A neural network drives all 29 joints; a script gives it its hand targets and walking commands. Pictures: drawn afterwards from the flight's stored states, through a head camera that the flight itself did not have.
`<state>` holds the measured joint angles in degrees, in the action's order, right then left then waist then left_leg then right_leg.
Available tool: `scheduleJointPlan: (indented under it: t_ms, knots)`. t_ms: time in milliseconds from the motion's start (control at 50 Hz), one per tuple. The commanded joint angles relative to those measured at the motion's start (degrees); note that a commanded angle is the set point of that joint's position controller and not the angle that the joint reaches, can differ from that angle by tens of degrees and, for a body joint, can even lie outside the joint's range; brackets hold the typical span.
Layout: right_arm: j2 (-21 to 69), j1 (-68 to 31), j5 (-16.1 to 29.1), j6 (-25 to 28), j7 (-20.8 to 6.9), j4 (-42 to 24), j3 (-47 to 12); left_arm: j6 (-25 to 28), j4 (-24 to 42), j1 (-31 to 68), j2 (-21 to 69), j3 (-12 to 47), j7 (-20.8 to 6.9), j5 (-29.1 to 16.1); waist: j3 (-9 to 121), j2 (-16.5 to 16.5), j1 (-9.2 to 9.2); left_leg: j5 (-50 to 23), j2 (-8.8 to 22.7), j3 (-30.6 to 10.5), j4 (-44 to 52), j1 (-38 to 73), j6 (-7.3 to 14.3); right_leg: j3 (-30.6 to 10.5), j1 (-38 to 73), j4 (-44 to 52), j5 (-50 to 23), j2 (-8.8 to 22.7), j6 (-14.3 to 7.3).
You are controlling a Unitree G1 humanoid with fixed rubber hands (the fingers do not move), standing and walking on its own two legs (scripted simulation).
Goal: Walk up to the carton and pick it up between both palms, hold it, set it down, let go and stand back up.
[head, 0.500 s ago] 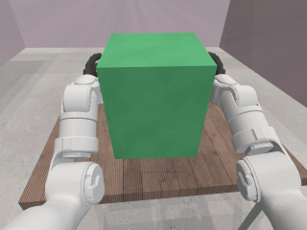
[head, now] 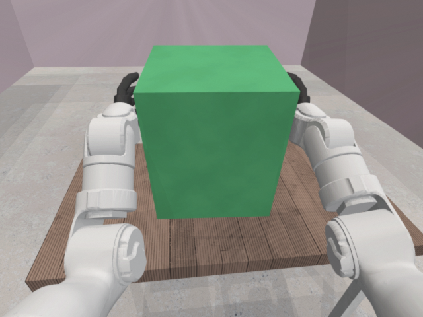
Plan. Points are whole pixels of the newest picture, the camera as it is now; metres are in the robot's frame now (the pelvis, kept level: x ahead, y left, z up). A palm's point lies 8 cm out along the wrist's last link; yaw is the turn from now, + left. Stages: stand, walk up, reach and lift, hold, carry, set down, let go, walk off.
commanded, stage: hold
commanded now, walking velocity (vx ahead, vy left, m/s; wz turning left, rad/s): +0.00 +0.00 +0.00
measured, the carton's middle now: (212, 131) +0.38 +0.00 +0.23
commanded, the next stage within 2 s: none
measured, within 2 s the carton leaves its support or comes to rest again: neither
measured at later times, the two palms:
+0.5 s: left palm (125, 113) +0.37 +0.15 +0.27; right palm (297, 114) +0.37 -0.15 +0.27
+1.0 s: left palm (126, 114) +0.37 +0.15 +0.27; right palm (297, 115) +0.37 -0.15 +0.27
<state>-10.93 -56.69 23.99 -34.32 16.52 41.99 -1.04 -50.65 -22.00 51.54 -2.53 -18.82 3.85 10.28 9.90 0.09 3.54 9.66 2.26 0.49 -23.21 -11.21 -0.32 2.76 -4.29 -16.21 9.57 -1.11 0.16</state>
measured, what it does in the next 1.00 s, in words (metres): stands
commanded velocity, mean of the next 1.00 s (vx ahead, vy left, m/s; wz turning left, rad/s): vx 0.00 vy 0.00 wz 0.00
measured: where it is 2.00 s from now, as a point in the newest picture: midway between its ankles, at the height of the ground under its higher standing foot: outside the picture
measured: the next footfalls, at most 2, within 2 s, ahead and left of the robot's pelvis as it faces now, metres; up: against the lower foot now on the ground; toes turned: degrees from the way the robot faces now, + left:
none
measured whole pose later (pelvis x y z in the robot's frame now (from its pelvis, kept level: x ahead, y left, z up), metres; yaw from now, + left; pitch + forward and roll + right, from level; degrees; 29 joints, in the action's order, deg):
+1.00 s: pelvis +0.00 +0.00 +0.00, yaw +0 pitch -3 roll -2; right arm -10.5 -55.8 23.9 -33.8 16.8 41.5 -1.8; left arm -49.9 -21.8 51.1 -2.9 -18.7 3.0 10.7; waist 9.3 -0.3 3.9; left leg 9.6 2.3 0.0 -22.9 -10.3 -0.6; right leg 3.0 -3.3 -16.1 9.8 -1.3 -0.1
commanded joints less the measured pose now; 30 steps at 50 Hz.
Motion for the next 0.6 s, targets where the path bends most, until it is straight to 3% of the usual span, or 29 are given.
scheduleJointPlan:
  t_ms: [0,320,580]
  knots:
    - [41.37,-54.71,8.57,1.93,-8.06,-19.86,-13.86,6.25,9.11,48.31,35.76,24.52,-8.09,-9.59,21.07,2.64,0.62,-14.93,-3.54,-2.27,0.62,14.89,-2.33,-2.1,0.53,1.51,-10.27,-4.46,2.77]
    - [43.14,-56.35,8.29,2.89,-6.77,-21.55,-14.18,7.12,6.72,48.46,34.52,23.19,-9.24,-8.99,20.56,1.31,0.5,-12.96,-4.77,-1.87,0.87,14.26,-1.04,-2.21,1.05,2.09,-10.9,-3.41,3.89]
    - [42.15,-55.48,8.26,2.81,-6.84,-21.61,-14.07,6.95,7.74,47.97,35.42,24.17,-9.09,-9.56,20.72,2.39,1.05,-14.01,-4.31,-1.97,0.77,14.8,-1.71,-2.0,0.65,1.95,-10.17,-3.76,3.37]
